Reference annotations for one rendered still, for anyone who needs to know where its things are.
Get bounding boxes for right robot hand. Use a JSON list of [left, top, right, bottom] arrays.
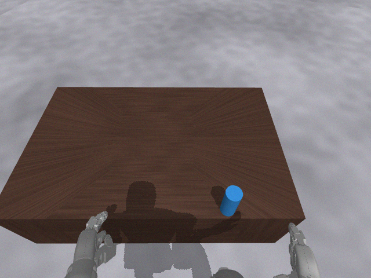
[[273, 222, 321, 278]]

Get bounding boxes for left robot arm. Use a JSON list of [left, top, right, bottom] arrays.
[[65, 258, 97, 278]]

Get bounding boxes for can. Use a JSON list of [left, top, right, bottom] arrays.
[[220, 185, 243, 217]]

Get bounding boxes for left robot hand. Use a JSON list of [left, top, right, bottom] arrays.
[[73, 211, 117, 267]]

